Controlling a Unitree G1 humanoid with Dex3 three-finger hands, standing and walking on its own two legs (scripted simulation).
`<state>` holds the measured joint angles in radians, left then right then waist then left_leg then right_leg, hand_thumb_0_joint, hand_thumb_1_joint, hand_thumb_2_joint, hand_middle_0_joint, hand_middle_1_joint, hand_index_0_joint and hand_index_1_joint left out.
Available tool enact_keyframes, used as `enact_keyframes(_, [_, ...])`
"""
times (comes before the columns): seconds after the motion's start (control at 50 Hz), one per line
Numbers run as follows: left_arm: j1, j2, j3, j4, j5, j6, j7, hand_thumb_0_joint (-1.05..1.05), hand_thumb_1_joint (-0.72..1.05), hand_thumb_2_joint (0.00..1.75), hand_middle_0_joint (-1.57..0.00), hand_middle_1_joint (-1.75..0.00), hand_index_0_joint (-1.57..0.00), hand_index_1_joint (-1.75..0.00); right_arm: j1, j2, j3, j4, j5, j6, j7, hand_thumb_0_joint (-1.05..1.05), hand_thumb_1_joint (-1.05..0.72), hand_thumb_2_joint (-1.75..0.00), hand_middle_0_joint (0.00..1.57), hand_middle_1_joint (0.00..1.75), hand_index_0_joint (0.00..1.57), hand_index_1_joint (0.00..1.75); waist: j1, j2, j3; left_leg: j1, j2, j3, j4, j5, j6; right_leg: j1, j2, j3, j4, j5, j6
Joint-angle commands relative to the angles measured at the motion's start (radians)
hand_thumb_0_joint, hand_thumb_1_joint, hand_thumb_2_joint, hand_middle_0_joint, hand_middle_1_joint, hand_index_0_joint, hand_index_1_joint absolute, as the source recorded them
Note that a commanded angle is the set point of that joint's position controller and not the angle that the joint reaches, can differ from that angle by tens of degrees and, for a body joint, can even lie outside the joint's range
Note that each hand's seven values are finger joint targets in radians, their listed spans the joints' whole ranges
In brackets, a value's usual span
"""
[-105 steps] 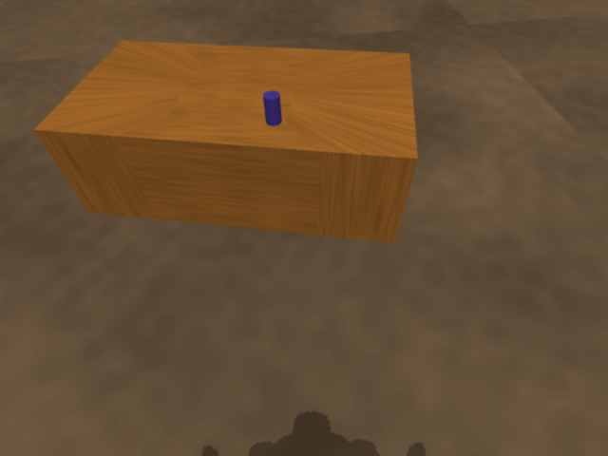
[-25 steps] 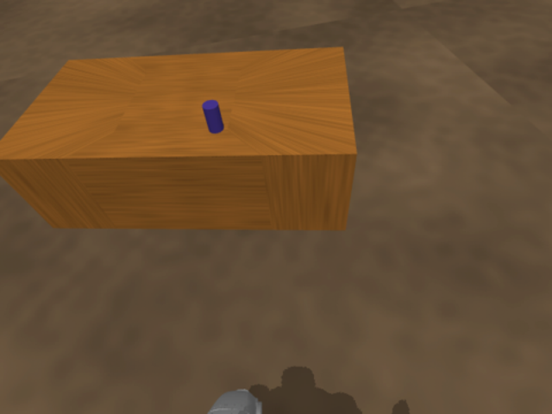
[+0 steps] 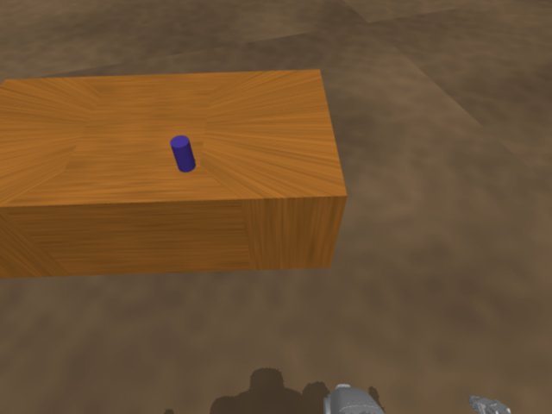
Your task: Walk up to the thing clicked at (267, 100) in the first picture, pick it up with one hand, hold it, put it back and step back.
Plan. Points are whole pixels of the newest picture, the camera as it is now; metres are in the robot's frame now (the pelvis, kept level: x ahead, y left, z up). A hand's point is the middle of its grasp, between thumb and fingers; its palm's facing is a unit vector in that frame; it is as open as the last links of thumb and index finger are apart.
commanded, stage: walk up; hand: left
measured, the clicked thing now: (183, 154) +0.89 +0.29 -0.27
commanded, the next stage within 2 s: none
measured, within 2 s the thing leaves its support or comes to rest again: neither
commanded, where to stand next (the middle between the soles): +0.42 +0.08 m, yaw +0 degrees
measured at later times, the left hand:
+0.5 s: hand (99, 377) +0.20 +0.30 -0.13, palm faces +0.02 -0.90 -0.44, open 7.4 cm
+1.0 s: hand (114, 283) +0.38 +0.33 -0.15, palm faces -0.03 -0.90 -0.43, open 7.4 cm
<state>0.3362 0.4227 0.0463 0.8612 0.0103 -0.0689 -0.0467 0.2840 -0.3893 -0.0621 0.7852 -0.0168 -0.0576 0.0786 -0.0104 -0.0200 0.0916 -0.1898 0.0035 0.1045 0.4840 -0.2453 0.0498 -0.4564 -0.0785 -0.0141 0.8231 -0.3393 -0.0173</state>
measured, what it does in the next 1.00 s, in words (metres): walks ahead: right foot, then left foot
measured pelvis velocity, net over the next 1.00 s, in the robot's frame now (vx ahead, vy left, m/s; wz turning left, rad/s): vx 0.31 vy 0.06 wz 0.01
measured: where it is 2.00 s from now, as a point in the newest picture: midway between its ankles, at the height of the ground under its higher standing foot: (256, 368)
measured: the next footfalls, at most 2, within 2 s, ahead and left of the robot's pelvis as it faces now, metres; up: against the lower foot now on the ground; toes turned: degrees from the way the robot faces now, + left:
right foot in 0.12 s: +0.19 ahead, -0.13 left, +0.00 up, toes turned -4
left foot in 0.56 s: +0.37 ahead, +0.21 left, +0.00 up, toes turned +2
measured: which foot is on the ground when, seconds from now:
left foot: down 0.00-0.14, up 0.16-0.54, down 0.56-1.00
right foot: up 0.00-0.10, down 0.12-0.58, up 0.60-0.92, down 0.94-1.00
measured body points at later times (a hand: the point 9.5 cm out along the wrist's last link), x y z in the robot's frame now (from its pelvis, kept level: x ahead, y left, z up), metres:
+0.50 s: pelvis +0.18 +0.01 +0.00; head +0.20 +0.00 +0.44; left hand +0.20 +0.35 -0.10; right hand +0.28 -0.31 -0.12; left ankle +0.28 +0.18 -0.71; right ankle +0.15 -0.13 -0.74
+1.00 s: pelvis +0.31 +0.06 -0.02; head +0.35 +0.04 +0.43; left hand +0.38 +0.38 -0.12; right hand +0.38 -0.25 -0.15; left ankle +0.29 +0.18 -0.72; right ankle +0.40 -0.04 -0.74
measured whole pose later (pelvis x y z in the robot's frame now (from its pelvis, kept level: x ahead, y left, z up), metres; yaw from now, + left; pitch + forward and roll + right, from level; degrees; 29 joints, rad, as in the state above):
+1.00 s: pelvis +0.31 +0.06 -0.02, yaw +1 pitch -3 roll +0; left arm 0.25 0.39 0.03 0.88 0.02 -0.07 0.00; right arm 0.27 -0.40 -0.03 0.85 0.01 0.01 0.02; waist 0.00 0.04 0.12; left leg -0.29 0.03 0.04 0.82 -0.53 0.02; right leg -0.40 -0.02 -0.06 0.68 -0.23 -0.04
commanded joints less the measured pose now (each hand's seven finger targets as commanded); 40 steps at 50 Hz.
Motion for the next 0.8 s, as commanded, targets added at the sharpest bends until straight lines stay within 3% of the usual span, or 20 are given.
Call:
enact_keyframes(0.0, [0.013, 0.178, 0.071, -0.053, 0.004, -0.031, 0.005, 0.0, 0.9, 0.9, -0.2, -0.3, -0.2, -0.3, -0.016, -0.256, -0.08, -0.093, -0.002, -0.013, -0.008, 0.0, -0.9, -0.9, 0.2, 0.3, 0.2, 0.3, -0.008, 0.171, -0.016, -0.11, 0.229, -0.224, -0.233, -0.205, 0.175, 0.084, 0.016, -0.034, -0.158, 0.109, 0.002])
enact_keyframes(0.06, [0.075, 0.187, 0.083, -0.021, 0.007, -0.042, 0.014, 0.0, 0.9, 0.9, -0.2, -0.3, -0.2, -0.3, -0.054, -0.239, -0.069, -0.11, 0.002, 0.002, -0.004, 0.0, -0.9, -0.9, 0.2, 0.3, 0.2, 0.3, 0.048, 0.086, -0.048, -0.204, 0.175, -0.149, -0.056, -0.202, 0.127, 0.302, 0.059, -0.077, -0.272, 0.187, -0.009])
enact_keyframes(0.08, [0.147, 0.21, 0.095, -0.005, 0.01, -0.049, 0.025, 0.0, 0.9, 0.9, -0.2, -0.3, -0.2, -0.3, -0.042, -0.198, -0.052, -0.113, 0.001, 0.004, -0.008, 0.0, -0.9, -0.9, 0.2, 0.3, 0.2, 0.3, 0.09, 0.018, -0.094, -0.259, 0.148, -0.125, 0.081, -0.178, 0.094, 0.436, 0.06, -0.037, -0.292, 0.136, -0.02])
enact_keyframes(0.1, [0.216, 0.275, 0.118, -0.003, 0.016, -0.059, 0.039, 0.0, 0.9, 0.9, -0.2, -0.3, -0.2, -0.3, -0.009, -0.151, -0.033, -0.117, 0.002, 0.002, -0.009, 0.0, -0.9, -0.9, 0.2, 0.3, 0.2, 0.3, 0.132, -0.169, -0.128, -0.367, 0.055, -0.047, 0.367, -0.158, 0.052, 0.547, -0.069, 0.187, -0.443, -0.084, -0.066])
enact_keyframes(0.12, [0.219, 0.365, 0.128, -0.027, 0.013, -0.067, 0.05, 0.0, 0.9, 0.9, -0.2, -0.3, -0.2, -0.3, 0.041, -0.136, -0.025, -0.117, 0.004, 0.011, -0.011, 0.0, -0.9, -0.9, 0.2, 0.3, 0.2, 0.3, 0.109, -0.268, -0.125, -0.52, -0.059, -0.072, 0.598, -0.302, -0.012, 0.547, -0.346, 0.673, -0.612, -0.232, -0.168])
enact_keyframes(0.14, [0.154, 0.365, 0.115, -0.04, -0.001, -0.059, 0.049, 0.0, 0.9, 0.9, -0.2, -0.3, -0.2, -0.3, 0.007, -0.237, -0.052, -0.092, -0.006, 0.026, -0.026, 0.0, -0.9, -0.9, 0.2, 0.3, 0.2, 0.3, 0.093, -0.119, -0.056, -0.499, 0.008, -0.195, 0.664, -0.319, -0.018, 0.408, -0.404, 0.739, -0.602, -0.276, -0.253])
enact_keyframes(0.16, [0.103, 0.33, 0.107, -0.059, -0.01, -0.056, 0.05, 0.0, 0.9, 0.9, -0.2, -0.3, -0.2, -0.3, 0.014, -0.259, -0.058, -0.071, 0.006, 0.027, -0.028, 0.0, -0.9, -0.9, 0.2, 0.3, 0.2, 0.3, 0.073, -0.047, -0.029, -0.503, 0.026, -0.243, 0.687, -0.264, -0.019, 0.386, -0.352, 0.605, -0.598, -0.234, -0.252])
enact_keyframes(0.2, [0.039, 0.284, 0.094, -0.071, -0.011, -0.055, 0.056, 0.0, 0.9, 0.9, -0.2, -0.3, -0.2, -0.3, 0.061, -0.245, -0.057, -0.026, 0.016, 0.029, -0.027, 0.0, -0.9, -0.9, 0.2, 0.3, 0.2, 0.3, 0.039, -0.081, -0.016, -0.457, 0.059, -0.243, 0.638, -0.163, -0.029, 0.328, -0.246, 0.38, -0.582, -0.126, -0.195])
enact_keyframes(0.26, [0.044, 0.266, 0.086, -0.07, -0.007, -0.06, 0.051, 0.0, 0.9, 0.9, -0.2, -0.3, -0.2, -0.3, 0.085, -0.226, -0.061, 0.005, 0.003, 0.036, -0.014, 0.0, -0.9, -0.9, 0.2, 0.3, 0.2, 0.3, 0.03, -0.116, -0.019, -0.393, 0.049, -0.212, 0.568, -0.083, -0.053, 0.274, -0.195, 0.217, -0.563, 0.08, -0.191])
enact_keyframes(0.36, [0.041, 0.285, 0.099, -0.086, 0.001, -0.061, 0.051, 0.0, 0.9, 0.9, -0.2, -0.3, -0.2, -0.3, -0.011, -0.202, -0.063, -0.027, -0.012, 0.036, 0.007, 0.0, -0.9, -0.9, 0.2, 0.3, 0.2, 0.3, 0.051, -0.112, -0.006, -0.37, 0.086, -0.146, 0.361, -0.021, -0.072, 0.272, -0.201, 0.114, -0.544, 0.111, -0.204])
enact_keyframes(0.44, [0.046, 0.3, 0.094, -0.089, -0.001, -0.06, 0.051, 0.0, 0.9, 0.9, -0.2, -0.3, -0.2, -0.3, -0.083, -0.192, -0.068, -0.047, -0.013, 0.024, 0.019, 0.0, -0.9, -0.9, 0.2, 0.3, 0.2, 0.3, 0.055, -0.114, -0.017, -0.242, 0.089, -0.077, 0.202, 0.006, -0.04, 0.254, -0.205, 0.075, -0.475, 0.242, -0.178])
enact_keyframes(0.48, [0.017, 0.313, 0.091, -0.091, -0.003, -0.053, 0.053, 0.0, 0.9, 0.9, -0.2, -0.3, -0.2, -0.3, -0.048, -0.196, -0.075, -0.035, -0.01, 0.021, 0.02, 0.0, -0.9, -0.9, 0.2, 0.3, 0.2, 0.3, 0.022, -0.12, -0.029, -0.148, 0.074, -0.047, 0.168, 0.003, -0.024, 0.21, -0.206, 0.066, -0.428, 0.216, -0.165])
enact_keyframes(0.52, [-0.014, 0.281, 0.076, -0.1, 0.003, -0.044, 0.055, 0.0, 0.9, 0.9, -0.2, -0.3, -0.2, -0.3, 0.105, -0.232, -0.096, 0.014, -0.011, 0.015, 0.011, 0.0, -0.9, -0.9, 0.2, 0.3, 0.2, 0.3, -0.075, -0.012, -0.094, 0.108, 0.034, -0.044, 0.09, 0.007, -0.002, 0.11, -0.162, 0.033, -0.188, 0.281, -0.122])
enact_keyframes(0.54, [0.044, 0.209, 0.051, -0.099, -0.001, -0.039, 0.054, 0.0, 0.9, 0.9, -0.2, -0.3, -0.2, -0.3, 0.21, -0.302, -0.122, 0.041, -0.018, 0.008, -0.003, 0.0, -0.9, -0.9, 0.2, 0.3, 0.2, 0.3, -0.115, 0.218, -0.154, 0.231, 0.098, -0.197, -0.027, -0.163, 0.04, 0.024, -0.063, -0.041, 0.138, 0.239, -0.078])
enact_keyframes(0.56, [0.068, 0.127, 0.03, -0.113, -0.02, -0.036, 0.052, 0.0, 0.9, 0.9, -0.2, -0.3, -0.2, -0.3, 0.204, -0.373, -0.132, 0.01, -0.022, -0.002, -0.014, 0.0, -0.9, -0.9, 0.2, 0.3, 0.2, 0.3, -0.09, 0.422, -0.118, 0.286, 0.327, -0.626, -0.169, -0.208, 0.111, -0.232, 0.106, -0.024, 0.334, -0.165, -0.025])
enact_keyframes(0.58, [0.038, 0.229, 0.048, -0.091, -0.018, -0.03, 0.069, 0.0, 0.9, 0.9, -0.2, -0.3, -0.2, -0.3, 0.177, -0.403, -0.14, -0.001, 0.018, 0.003, -0.017, 0.0, -0.9, -0.9, 0.2, 0.3, 0.2, 0.3, -0.089, 0.28, -0.131, 0.188, 0.421, -0.73, -0.215, -0.21, 0.221, -0.213, 0.065, 0.052, 0.417, -0.212, -0.045])
enact_keyframes(0.6, [0.014, 0.248, 0.044, -0.082, -0.02, -0.027, 0.068, 0.0, 0.9, 0.9, -0.2, -0.3, -0.2, -0.3, 0.117, -0.358, -0.127, -0.017, 0.019, 0.006, -0.024, 0.0, -0.9, -0.9, 0.2, 0.3, 0.2, 0.3, -0.056, 0.159, -0.07, 0.096, 0.388, -0.609, -0.194, -0.148, 0.223, -0.205, 0.043, 0.093, 0.457, -0.162, -0.047])
enact_keyframes(0.66, [0.094, 0.225, 0.048, -0.021, -0.025, -0.028, 0.05, 0.0, 0.9, 0.9, -0.2, -0.3, -0.2, -0.3, 0.027, -0.272, -0.079, -0.042, 0.018, -0.008, -0.037, 0.0, -0.9, -0.9, 0.2, 0.3, 0.2, 0.3, 0.009, 0.192, -0.017, -0.014, 0.277, -0.325, -0.156, 0.094, 0.162, -0.11, -0.026, 0.067, 0.284, -0.05, -0.035])
enact_keyframes(0.74, [0.038, 0.187, 0.046, -0.034, -0.007, -0.019, 0.031, 0.0, 0.9, 0.9, -0.2, -0.3, -0.2, -0.3, 0.044, -0.275, -0.075, -0.055, 0.004, -0.012, -0.038, 0.0, -0.9, -0.9, 0.2, 0.3, 0.2, 0.3, -0.015, 0.202, -0.007, -0.038, 0.261, -0.25, -0.169, 0.123, 0.203, -0.054, -0.017, -0.007, 0.055, -0.042, 0.003])
enact_keyframes(0.78, [0.024, 0.164, 0.043, -0.041, -0.003, -0.02, 0.037, 0.0, 0.9, 0.9, -0.2, -0.3, -0.2, -0.3, 0.031, -0.27, -0.064, -0.055, 0.007, -0.007, -0.045, 0.0, -0.9, -0.9, 0.2, 0.3, 0.2, 0.3, -0.001, 0.193, -0.021, -0.058, 0.284, -0.232, -0.122, 0.31, 0.207, 0.017, -0.003, -0.023, -0.034, 0.014, -0.002])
